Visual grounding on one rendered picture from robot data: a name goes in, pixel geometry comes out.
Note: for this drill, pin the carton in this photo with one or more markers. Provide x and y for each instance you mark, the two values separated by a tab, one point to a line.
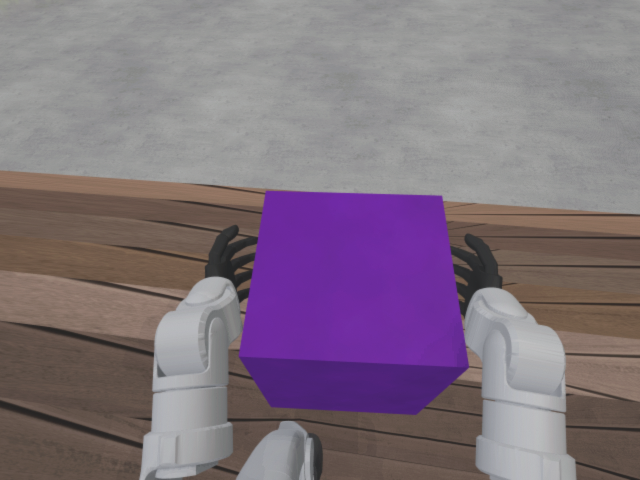
353	304

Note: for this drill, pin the right robot hand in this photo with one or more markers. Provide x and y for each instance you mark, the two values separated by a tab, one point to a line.
484	266

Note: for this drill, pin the robot right forearm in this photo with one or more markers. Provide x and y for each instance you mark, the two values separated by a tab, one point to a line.
523	370

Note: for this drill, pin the left robot thigh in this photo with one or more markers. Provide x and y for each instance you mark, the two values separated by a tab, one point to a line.
284	454

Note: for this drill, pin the left robot hand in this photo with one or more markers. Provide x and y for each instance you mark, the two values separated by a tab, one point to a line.
220	255

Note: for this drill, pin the robot left forearm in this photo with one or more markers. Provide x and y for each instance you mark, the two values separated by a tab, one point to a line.
189	431

